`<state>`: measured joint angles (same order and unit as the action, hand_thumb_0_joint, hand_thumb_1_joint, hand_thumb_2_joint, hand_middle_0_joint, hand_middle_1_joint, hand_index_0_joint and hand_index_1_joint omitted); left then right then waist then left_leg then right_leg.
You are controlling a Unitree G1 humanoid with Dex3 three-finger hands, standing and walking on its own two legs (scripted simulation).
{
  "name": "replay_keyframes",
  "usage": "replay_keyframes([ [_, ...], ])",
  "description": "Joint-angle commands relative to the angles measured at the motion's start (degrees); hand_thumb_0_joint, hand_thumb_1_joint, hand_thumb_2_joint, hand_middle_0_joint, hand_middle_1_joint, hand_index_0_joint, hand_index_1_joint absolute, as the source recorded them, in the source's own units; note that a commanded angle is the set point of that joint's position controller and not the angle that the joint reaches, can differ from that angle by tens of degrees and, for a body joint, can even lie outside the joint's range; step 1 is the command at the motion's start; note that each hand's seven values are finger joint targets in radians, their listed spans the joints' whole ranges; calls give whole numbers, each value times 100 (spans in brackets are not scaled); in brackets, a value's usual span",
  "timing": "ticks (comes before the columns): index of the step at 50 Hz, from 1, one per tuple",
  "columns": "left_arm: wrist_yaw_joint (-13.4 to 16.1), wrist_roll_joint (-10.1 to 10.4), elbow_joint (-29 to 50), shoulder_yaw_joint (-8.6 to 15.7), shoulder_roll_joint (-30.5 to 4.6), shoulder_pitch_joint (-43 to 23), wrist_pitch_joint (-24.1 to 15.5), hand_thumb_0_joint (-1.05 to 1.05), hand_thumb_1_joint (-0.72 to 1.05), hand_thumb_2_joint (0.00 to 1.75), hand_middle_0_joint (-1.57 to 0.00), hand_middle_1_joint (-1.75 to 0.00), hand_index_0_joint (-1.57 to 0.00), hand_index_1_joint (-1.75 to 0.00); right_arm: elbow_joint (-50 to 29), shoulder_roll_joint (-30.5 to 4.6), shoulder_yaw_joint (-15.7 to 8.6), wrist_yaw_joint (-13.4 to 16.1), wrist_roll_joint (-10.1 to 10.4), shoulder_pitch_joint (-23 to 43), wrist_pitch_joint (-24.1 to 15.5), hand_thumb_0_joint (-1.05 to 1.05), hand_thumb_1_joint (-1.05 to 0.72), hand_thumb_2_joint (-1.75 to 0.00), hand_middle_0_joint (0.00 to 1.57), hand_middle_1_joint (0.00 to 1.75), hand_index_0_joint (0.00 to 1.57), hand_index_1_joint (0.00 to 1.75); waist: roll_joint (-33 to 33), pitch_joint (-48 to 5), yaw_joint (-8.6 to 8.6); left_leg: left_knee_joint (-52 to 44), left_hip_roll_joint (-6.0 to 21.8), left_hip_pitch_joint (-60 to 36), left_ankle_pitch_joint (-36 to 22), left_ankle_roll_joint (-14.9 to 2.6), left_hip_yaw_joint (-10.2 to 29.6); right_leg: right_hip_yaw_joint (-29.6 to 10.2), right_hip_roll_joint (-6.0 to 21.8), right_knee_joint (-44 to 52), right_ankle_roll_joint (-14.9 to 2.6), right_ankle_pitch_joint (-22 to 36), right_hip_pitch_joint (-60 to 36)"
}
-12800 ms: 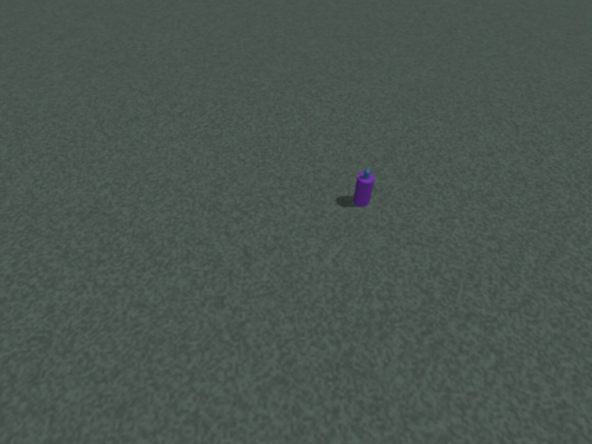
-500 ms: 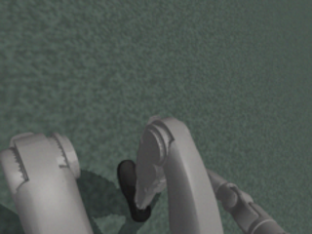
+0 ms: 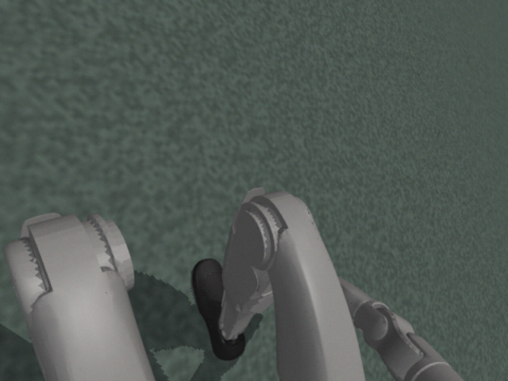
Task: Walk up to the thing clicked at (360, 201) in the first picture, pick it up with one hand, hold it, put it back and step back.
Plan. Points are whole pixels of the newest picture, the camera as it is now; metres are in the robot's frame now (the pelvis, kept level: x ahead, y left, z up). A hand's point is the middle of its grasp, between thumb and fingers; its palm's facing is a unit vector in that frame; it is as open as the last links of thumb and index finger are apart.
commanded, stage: settle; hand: left
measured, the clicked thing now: out of the picture +0.40 +0.32 -0.18
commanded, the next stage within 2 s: lift in 1.76 s
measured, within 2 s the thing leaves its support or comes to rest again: leaves its support in 0.08 s
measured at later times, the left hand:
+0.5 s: hand out of the picture +0.37 +0.34 -0.07, palm faces +0.44 -0.89 -0.04, open 10.5 cm
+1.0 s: hand out of the picture +0.38 +0.33 +0.01, palm faces +0.45 -0.89 -0.06, open 10.5 cm
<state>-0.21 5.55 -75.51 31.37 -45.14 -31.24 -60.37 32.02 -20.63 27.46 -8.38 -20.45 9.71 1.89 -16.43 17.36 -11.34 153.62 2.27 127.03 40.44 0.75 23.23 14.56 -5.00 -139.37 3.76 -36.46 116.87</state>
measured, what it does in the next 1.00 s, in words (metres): rises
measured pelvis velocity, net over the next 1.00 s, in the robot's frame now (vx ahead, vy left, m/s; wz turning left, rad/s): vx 0.02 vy -0.02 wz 0.16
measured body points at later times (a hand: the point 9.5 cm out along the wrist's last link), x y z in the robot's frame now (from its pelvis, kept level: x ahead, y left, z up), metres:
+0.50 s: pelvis +0.01 -0.01 +0.03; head +0.19 +0.16 +0.41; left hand +0.34 +0.39 -0.06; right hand +0.21 -0.23 -0.04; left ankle +0.08 +0.13 -0.24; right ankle +0.14 -0.12 -0.24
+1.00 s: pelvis +0.02 -0.02 +0.06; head +0.22 +0.08 +0.45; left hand +0.35 +0.38 +0.01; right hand +0.22 -0.25 -0.06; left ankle +0.08 +0.13 -0.24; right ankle +0.14 -0.13 -0.24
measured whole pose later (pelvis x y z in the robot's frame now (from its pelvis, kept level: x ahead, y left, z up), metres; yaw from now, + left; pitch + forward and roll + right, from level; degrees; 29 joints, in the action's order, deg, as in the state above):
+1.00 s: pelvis +0.02 -0.02 +0.06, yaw +9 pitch +30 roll -8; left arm -9.5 9.9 -45.8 27.5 -26.0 -26.8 -35.7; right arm 38.6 -16.4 5.4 -4.2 -5.7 -1.8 3.1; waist -1.8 -2.7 -5.7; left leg 137.4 2.6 127.9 39.7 1.9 10.1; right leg 5.9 0.0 -133.5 0.5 -40.9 122.4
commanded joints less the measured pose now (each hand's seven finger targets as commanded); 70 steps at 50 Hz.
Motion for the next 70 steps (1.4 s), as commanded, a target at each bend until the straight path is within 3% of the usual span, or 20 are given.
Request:
replay_keyframes([
  [1,27,56,2146,309,-1414,-1280,-568,0,29,124,-118,-129,-116,-132,-91,-2021,-898,90,27,-202,66,0,-90,-91,20,30,20,30,4053,-3975,-328,-2189,348,-2877,-985,204,-725,491,-135,870,-461,1229,-1354],
  [2,3,66,2230,102,-1127,-1221,-489,0,28,124,-117,-129,-116,-132,-13,-1952,-924,91,46,-293,94,0,-91,-90,20,30,20,30,4072,-3985,-395,-2190,340,-2884,-940,195,-767,453,-124,918,-464,1192,-1356],
  [3,20,102,2475,132,-1124,-1409,-444,0,28,125,-118,-130,-117,-133,-104,-1961,-972,88,81,-253,79,0,-91,-90,20,30,20,30,4114,-3984,-428,-2239,326,-2807,-895,187,-782,433,-120,923,-480,1185,-1321],
  [4,45,118,2709,239,-1271,-1449,-394,0,24,123,-118,-130,-117,-133,-64,-1954,-1024,93,117,-295,61,0,-91,-91,20,30,20,30,4138,-4065,-329,-2232,310,-2763,-838,164,-840,371,-116,949,-496,1175,-1304],
  [11,-90,112,3509,-103,-781,-1179,160,0,23,124,-123,-134,-122,-136,85,-1754,-1392,143,362,-666,100,0,-91,-90,20,30,20,30,4353,-4397,-159,-2564,279,-3014,-871,185,-912,209,-44,1019,-564,1095,-981],
  [14,-186,226,3593,-324,-326,-1123,440,0,23,125,-124,-135,-123,-137,186,-1637,-1561,151,503,-815,87,0,-91,-90,20,30,20,30,3994,-4418,-135,-2548,223,-2782,-752,113,-1016,115,-39,1169,-560,1054,-919],
  [15,-190,258,3840,-229,-425,-1229,499,0,21,125,-124,-135,-123,-137,120,-1640,-1623,164,541,-835,66,0,-90,-90,20,30,20,30,3986,-4561,-82,-2552,214,-2813,-818,100,-1047,82,-30,1202,-559,1114,-975],
  [16,-267,300,3533,-554,-25,-1060,611,0,22,124,-123,-134,-122,-136,191,-1559,-1617,156,590,-879,82,0,-90,-90,20,30,20,30,3823,-4381,-179,-2600,187,-2582,-557,64,-1058,74,-19,1277,-547,899,-930],
  [18,-285,312,3995,-229,-367,-1185,698,0,22,124,-123,-134,-122,-136,207,-1547,-1771,171,672,-1028,80,0,-89,-90,20,30,20,30,3836,-4658,60,-2674,175,-2678,-584,54,-1096,37,1,1274,-563,880,-899],
  [20,-396,318,3873,-560,54,-1171,873,0,24,126,-123,-135,-123,-137,171,-1464,-1859,170,777,-1028,95,0,-89,-90,20,30,20,30,3718,-4571,12,-2805,147,-2576,-358,35,-1088,22,31,1290,-580,668,-649],
  [23,-412,403,4187,-370,-49,-1404,1015,0,20,126,-126,-137,-126,-139,155,-1395,-2019,207,913,-1112,78,0,-89,-90,20,30,20,30,3611,-4845,168,-2850,106,-2508,-176,-13,-1205,-85,52,1394,-588,527,-708],
  [24,-451,418,3982,-486,158,-1201,1087,0,18,126,-125,-137,-125,-139,135,-1347,-2021,205,960,-1127,96,0,-89,-90,20,30,20,30,3565,-4835,177,-2913,77,-2504,-173,-16,-1227,-108,80,1423,-589,502,-659],
  [27,-540,454,4136,-332,85,-995,1226,0,20,126,-123,-135,-123,-138,174,-1273,-2160,261,1062,-1241,111,0,-89,-90,20,30,20,30,3552,-5075,376,-2973,60,-2657,-404,-17,-1345,-211,92,1486,-611,593,-717],
  [32,-588,504,4483,-189,104,-1172,1409,0,12,124,-121,-133,-120,-136,237,-1111,-2340,320,1209,-1398,108,0,-89,-90,20,30,20,30,3464,-5388,468,-3055,20,-2631,-504,-54,-1497,-369,132,1584,-627,603,-786],
  [33,-608,512,4412,-297,244,-1215,1447,0,14,124,-121,-133,-120,-135,225,-1091,-2335,322,1225,-1412,112,0,-89,-90,20,30,20,30,3485,-5382,402,-3094,4,-2626,-490,-50,-1499,-370,147,1586,-622,586,-809],
  [38,-723,559,4775,-100,107,-1216,1549,0,11,123,-119,-131,-118,-134,280,-997,-2498,408,1336,-1560,102,0,-89,-90,20,30,20,30,3418,-5822,584,-3183,-16,-2790,-692,-61,-1641,-537,194,1702,-623,661,-966],
  [47,-974,701,4473,-15,468,-1090,1819,0,8,123,-117,-131,-116,-133,340,-869,-2679,495,1464,-1733,36,0,-90,-90,20,30,20,30,2822,-6038,572,-3170,-42,-2613,-946,-153,-1818,-705,245,1994,-545,854,-1427],
  [64,-960,567,4752,201,344,-1448,2006,0,8,128,-123,-135,-121,-138,368,-726,-2908,607,1547,-1859,-98,0,-90,-91,20,30,20,30,2792,-6355,792,-3554,-48,-2910,-887,-156,-1976,-894,289,2341,-571,652,-1602],
  [65,-968,550,4660,59,501,-1475,2039,0,8,128,-123,-135,-122,-138,340,-705,-2914,609,1559,-1818,-108,0,-90,-90,20,30,20,30,2784,-6245,731,-3600,-52,-2875,-787,-159,-1992,-917,291,2384,-578,540,-1521],
  [70,-972,514,4865,61,422,-1719,2034,0,12,131,-124,-136,-122,-140,440,-719,-2953,632,1561,-1955,-150,0,-90,-91,20,30,20,30,2958,-6395,695,-3670,-40,-3275,-1111,-135,-1940,-881,312,2352,-599,813,-1431],
])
